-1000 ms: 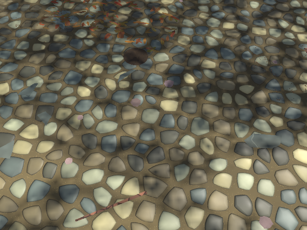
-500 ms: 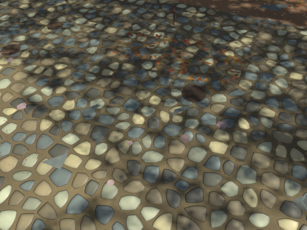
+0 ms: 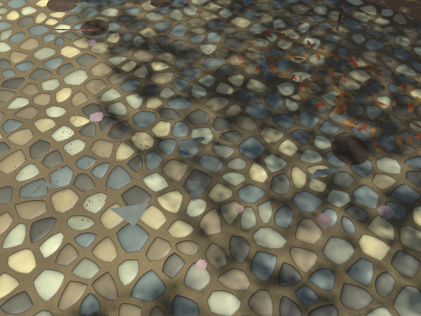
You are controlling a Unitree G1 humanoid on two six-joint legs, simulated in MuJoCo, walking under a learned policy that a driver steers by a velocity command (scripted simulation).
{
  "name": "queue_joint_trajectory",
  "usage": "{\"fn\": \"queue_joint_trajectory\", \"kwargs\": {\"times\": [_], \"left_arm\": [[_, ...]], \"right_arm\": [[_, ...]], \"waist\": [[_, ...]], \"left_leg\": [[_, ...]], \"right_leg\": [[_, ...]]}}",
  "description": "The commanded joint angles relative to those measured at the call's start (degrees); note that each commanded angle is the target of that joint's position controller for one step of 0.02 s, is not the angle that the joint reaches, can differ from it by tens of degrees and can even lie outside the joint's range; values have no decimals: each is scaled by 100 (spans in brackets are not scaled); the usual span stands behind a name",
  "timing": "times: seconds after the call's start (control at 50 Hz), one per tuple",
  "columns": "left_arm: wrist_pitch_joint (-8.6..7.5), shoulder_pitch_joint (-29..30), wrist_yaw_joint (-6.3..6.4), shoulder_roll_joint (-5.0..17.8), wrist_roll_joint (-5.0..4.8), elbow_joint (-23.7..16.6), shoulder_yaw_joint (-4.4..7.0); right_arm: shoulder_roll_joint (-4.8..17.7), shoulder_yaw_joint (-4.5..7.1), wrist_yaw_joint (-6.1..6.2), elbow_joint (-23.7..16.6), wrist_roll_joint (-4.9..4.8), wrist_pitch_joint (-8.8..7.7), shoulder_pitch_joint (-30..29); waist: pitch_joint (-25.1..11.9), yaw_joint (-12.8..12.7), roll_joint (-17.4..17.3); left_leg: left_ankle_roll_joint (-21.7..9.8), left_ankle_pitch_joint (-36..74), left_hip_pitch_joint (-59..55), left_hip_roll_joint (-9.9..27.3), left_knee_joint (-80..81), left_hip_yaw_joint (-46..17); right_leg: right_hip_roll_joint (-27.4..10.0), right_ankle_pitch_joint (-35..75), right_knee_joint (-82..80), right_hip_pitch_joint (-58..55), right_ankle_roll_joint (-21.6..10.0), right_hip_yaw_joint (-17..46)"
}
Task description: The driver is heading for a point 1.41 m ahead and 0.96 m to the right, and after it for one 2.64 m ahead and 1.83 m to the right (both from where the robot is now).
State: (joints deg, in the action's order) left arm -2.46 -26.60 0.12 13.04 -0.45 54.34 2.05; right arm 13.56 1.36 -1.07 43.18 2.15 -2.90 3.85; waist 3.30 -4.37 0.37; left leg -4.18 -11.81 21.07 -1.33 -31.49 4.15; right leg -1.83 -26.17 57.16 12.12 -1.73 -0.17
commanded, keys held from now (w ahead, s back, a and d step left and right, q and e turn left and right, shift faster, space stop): e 1.00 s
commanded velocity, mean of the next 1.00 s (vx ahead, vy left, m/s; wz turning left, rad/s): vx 0.07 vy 0.00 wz -0.48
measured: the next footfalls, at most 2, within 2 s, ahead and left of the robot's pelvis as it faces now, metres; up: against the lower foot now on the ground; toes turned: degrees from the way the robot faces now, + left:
right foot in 0.40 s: +0.22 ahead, -0.10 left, +0.00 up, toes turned -15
left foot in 0.86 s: +0.24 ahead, +0.09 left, +0.00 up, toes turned -32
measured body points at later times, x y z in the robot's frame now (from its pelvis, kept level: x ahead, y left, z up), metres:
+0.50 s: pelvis +0.13 -0.02 -0.01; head +0.16 -0.04 +0.44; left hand +0.31 +0.22 -0.12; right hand +0.15 -0.29 -0.15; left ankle +0.08 +0.10 -0.65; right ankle +0.18 -0.09 -0.73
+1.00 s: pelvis +0.15 +0.02 +0.01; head +0.19 +0.03 +0.46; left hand +0.40 +0.20 -0.12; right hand +0.10 -0.27 -0.09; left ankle +0.20 +0.11 -0.73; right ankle +0.11 -0.07 -0.66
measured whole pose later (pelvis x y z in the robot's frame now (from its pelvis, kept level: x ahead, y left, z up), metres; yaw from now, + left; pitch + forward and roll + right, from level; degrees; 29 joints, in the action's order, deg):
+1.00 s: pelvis +0.15 +0.02 +0.01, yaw -33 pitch +1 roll -1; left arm 3.3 -11.3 -1.2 17.7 1.6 44.3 5.7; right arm 14.7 1.9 2.9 43.1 1.4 0.9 13.0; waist 2.0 -0.6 3.1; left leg -2.0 -13.5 11.9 -0.6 -24.4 1.0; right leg 7.8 -22.7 57.1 29.1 0.4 5.5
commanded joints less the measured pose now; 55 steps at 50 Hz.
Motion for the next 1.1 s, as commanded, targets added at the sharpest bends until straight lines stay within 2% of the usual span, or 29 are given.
{"fn": "queue_joint_trajectory", "kwargs": {"times": [0.02, 0.04, 0.06, 0.14, 0.2, 0.24, 0.34, 0.36, 0.38, 0.4, 0.42, 0.44, 0.48, 0.5, 0.54, 0.58, 0.66, 0.7, 0.78, 0.84, 0.86, 0.88, 0.9, 0.92, 0.94, 0.96, 0.98, 1.02, 1.1], "left_arm": [[-39, 115, 50, 537, 14, -377, 147], [49, 39, 27, 524, 127, -310, 171], [135, -123, -14, 436, 190, -216, 174], [261, 155, -108, 324, 187, -386, 227], [282, 762, -161, 208, 220, -659, 173], [291, 1070, -207, 146, 233, -808, 126], [310, 1236, -235, 361, 280, -1072, 181], [284, 1123, -218, 405, 282, -1083, 205], [218, 797, -186, 448, 296, -1025, 236], [130, 372, -107, 959, 314, -1007, 373], [162, 400, -43, 1718, 209, -1102, 560], [237, 140, -44, 1622, -67, -1062, 581], [396, 978, 38, 1055, 41, -1181, 426], [440, 1311, 64, 864, 46, -1254, 362], [443, 1503, 55, 795, 91, -1317, 335], [389, 1407, 3, 970, 111, -1290, 390], [439, 1336, -17, 1124, 152, -1306, 456], [474, 1353, -31, 1152, 176, -1327, 477], [510, 1471, -74, 1176, 206, -1370, 511], [545, 1726, -92, 1139, 130, -1395, 513], [537, 1767, -71, 1024, 69, -1427, 480], [516, 1463, -48, 651, 28, -1464, 394], [481, 1593, -2, 795, 80, -1505, 448], [464, 1637, -10, 1149, 270, -1440, 529], [475, 1435, -59, 1104, 251, -1316, 552], [519, 1209, -99, 1040, 235, -1210, 540], [567, 1107, -156, 1017, 227, -1163, 532], [618, 1235, -231, 958, 175, -1199, 482], [677, 1796, -291, 814, 132, -1445, 372]], "right_arm": [[557, 158, 124, 198, -119, -67, 1110], [403, 95, 142, 209, -146, -85, 924], [400, 81, 156, 196, -123, -101, 816], [567, 119, 237, 260, -149, -174, 801], [486, 96, 313, 348, -154, -119, 807], [558, 124, 336, 430, -158, -89, 953], [829, 269, 350, 512, -148, 71, 1072], [857, 290, 356, 508, -153, 110, 1068], [882, 308, 349, 512, -154, 159, 1080], [884, 315, 325, 436, -125, 181, 1312], [361, 202, 268, 136, -133, 253, 1518], [477, 188, 273, 148, -31, 366, 1343], [579, 214, 280, 69, -109, 374, 805], [653, 241, 295, 49, -67, 365, 712], [606, 237, 278, 149, 12, 456, 1013], [480, 206, 273, 133, -54, 514, 1091], [524, 207, 307, -32, -83, 567, 776], [550, 209, 313, -106, -100, 549, 655], [571, 200, 347, -170, -173, 452, 742], [567, 197, 400, -82, -219, 349, 1320], [716, 236, 449, -48, -181, 304, 1515], [1240, 335, 501, -155, -84, 287, 1445], [1629, 412, 472, -378, -21, 311, 769], [1274, 339, 440, -404, 16, 307, 707], [932, 238, 422, -450, -40, 286, 461], [821, 203, 400, -501, -60, 280, 310], [813, 199, 408, -538, -77, 272, 280], [793, 201, 389, -536, -62, 280, 542], [1005, 307, 375, -357, -68, 296, 1203]], "waist": [[-583, 522, -394], [-355, 373, -576], [-355, 273, -676], [-344, 116, -706], [-172, 211, -771], [-229, 337, -742], [-299, 391, -590], [-367, 339, -521], [-565, 139, -232], [-994, -38, 596], [-1339, 277, 1645], [-1938, -9, 940], [-621, 221, 290], [-384, 359, 264], [-559, 501, 348], [-731, 502, 280], [-678, 319, 577], [-623, 269, 629], [-656, 276, 699], [-660, 584, 722], [-608, 676, 488], [-658, 465, -620], [-179, 427, -1474], [-118, 358, -774], [-201, 159, -520], [-257, 57, -527], [-356, 58, -739], [-402, 269, -798], [-431, 685, -903]], "left_leg": [[-645, 3991, -2152, 1890, 1236, -1269], [-471, 3962, -1712, 1666, 1400, -919], [-437, 4134, -1436, 1561, 1489, -633], [-542, 4458, -1224, 1515, 1647, -4], [-523, 4037, -1178, 1389, 1602, 412], [-562, 3960, -1284, 1445, 1462, 514], [-503, 4009, -1689, 1768, 556, 429], [-427, 4047, -1696, 1743, 97, 467], [-238, 3821, -1565, 1569, -718, 618], [139, 2331, -921, 1129, -2159, 799], [484, -2701, 811, -142, -3953, 731], [491, -2852, 902, -59, -4366, -482], [500, -1859, 1295, 272, -4078, -629], [521, -1506, 1200, 360, -3647, -635], [575, -1208, 745, 238, -3316, -541], [632, -1213, 613, 163, -2851, -542], [683, -1114, 642, 117, -2114, -634], [671, -1094, 553, 67, -1807, -665], [541, -1210, 50, -121, -1088, -667], [303, -826, -944, -287, 422, -617], [198, -661, -1446, 11, 1278, -856], [-96, -1476, -1797, 1383, 2016, -2200], [-661, -1277, -1068, 2358, 2399, -3425], [-851, -214, -739, 2297, 2075, -2954], [-745, 584, -705, 1917, 1833, -2315], [-608, 1167, -836, 1595, 1672, -1738], [-566, 1555, -1092, 1426, 1543, -1385], [-604, 2270, -1535, 1333, 1343, -1003], [-764, 2819, -2329, 1621, 1130, -905]], "right_leg": [[-227, 162, 893, 1883, -129, 387], [-249, 352, 654, 1665, -66, 306], [-143, 557, 687, 1420, -6, 181], [-21, 1227, 492, 1639, 131, -17], [-98, 1800, -528, 1718, 139, -195], [-62, 2016, -1138, 1504, 68, -334], [121, 1258, -1892, 1163, -280, -491], [221, 1164, -2148, 949, -380, -523], [325, 1669, -2700, 414, -505, -501], [-332, 3681, -3135, -503, -819, 545], [-1995, 6593, -3128, -1510, -1946, 2840], [-2075, 5529, -3459, -1484, -2331, 3152], [-1475, 3326, -3912, -379, -1875, 2323], [-1134, 2917, -4029, -62, -1571, 2040], [-775, 3098, -4005, 194, -1358, 1646], [-679, 3056, -3969, 140, -1289, 1633], [-614, 1362, -4190, 193, -1224, 2077], [-591, 931, -4231, 273, -1186, 2297], [-546, 1134, -4124, 353, -1070, 2679], [-327, 1250, -3930, 675, -707, 2830], [-33, 740, -3685, 1051, -389, 2635], [558, -179, -2525, 1578, -41, 1875], [1368, -460, -1267, 2342, 114, 573], [828, -317, -271, 2010, 161, 750], [837, -35, 197, 1835, 163, 727], [816, 193, 616, 1807, 218, 660], [779, 318, 930, 1914, 275, 560], [677, 322, 905, 2119, 435, 359], [469, 145, 61, 2272, 582, 182]]}}
Over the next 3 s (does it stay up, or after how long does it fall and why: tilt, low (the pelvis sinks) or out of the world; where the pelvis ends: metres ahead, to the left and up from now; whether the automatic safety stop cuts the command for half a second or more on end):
stays up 0.18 -0.01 0.01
